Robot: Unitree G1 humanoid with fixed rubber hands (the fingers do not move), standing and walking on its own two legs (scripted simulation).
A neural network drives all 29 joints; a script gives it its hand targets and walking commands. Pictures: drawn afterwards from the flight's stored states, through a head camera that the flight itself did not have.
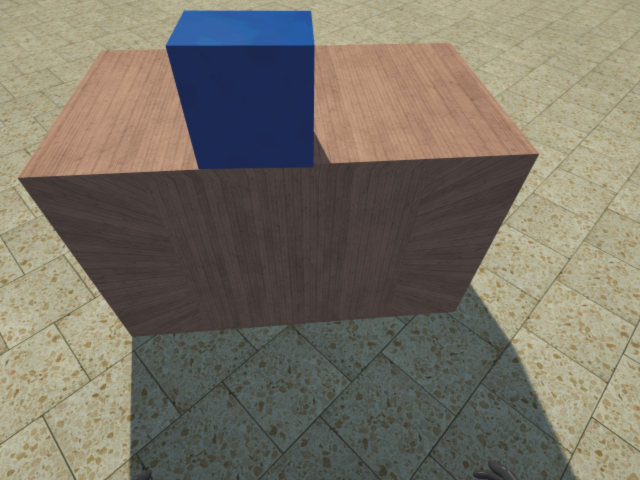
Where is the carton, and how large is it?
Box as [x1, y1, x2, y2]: [166, 11, 314, 168]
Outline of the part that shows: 184,11 166,44 166,49 198,168 312,166 314,45 310,11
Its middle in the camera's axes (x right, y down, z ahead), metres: -0.14 -0.32 +0.82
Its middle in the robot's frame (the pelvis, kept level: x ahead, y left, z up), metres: +0.84 +0.13 +0.07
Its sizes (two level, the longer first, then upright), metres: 0.255 0.173 0.261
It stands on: a pedestal, 0.71 m high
